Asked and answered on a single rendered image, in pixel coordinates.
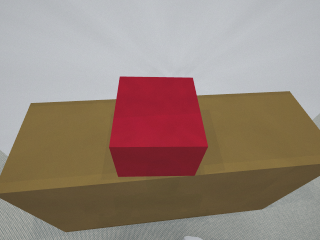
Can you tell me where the pedestal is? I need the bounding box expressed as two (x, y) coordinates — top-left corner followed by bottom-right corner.
(0, 91), (320, 232)

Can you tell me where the carton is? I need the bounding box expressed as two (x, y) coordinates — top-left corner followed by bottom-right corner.
(109, 76), (208, 177)

